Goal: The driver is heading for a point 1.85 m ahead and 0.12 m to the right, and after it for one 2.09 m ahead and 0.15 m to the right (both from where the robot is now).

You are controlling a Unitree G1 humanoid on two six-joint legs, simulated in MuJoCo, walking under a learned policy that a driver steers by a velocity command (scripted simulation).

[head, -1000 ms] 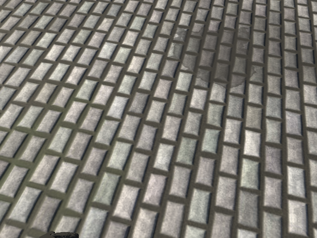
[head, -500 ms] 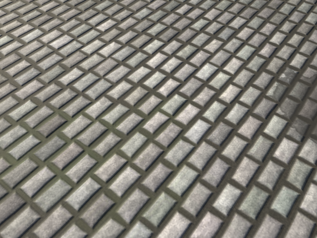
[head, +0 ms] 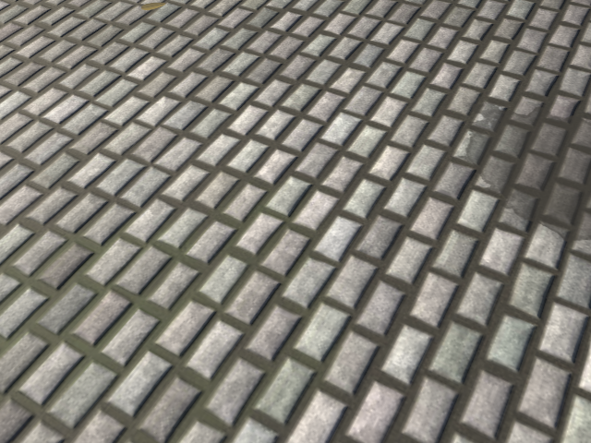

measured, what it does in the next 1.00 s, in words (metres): walks ahead: left foot, then right foot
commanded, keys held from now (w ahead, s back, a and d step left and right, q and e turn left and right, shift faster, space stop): e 0.08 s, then w+e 0.30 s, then w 0.22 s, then w+q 0.40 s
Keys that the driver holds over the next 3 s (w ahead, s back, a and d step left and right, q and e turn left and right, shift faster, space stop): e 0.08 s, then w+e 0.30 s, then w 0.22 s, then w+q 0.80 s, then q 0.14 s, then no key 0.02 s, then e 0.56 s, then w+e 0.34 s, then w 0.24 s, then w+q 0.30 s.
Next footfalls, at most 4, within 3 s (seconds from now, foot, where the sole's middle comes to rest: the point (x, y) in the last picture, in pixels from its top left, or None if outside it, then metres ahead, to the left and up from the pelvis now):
0.48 left None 0.17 0.09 -0.76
0.92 right None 0.36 -0.19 -0.76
1.44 left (336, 367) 0.66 -0.01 -0.76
2.00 right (396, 338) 0.74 -0.16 -0.76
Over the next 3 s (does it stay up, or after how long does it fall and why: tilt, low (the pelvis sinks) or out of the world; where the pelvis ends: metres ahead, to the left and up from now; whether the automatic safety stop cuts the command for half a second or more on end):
stays up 0.96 -0.15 0.00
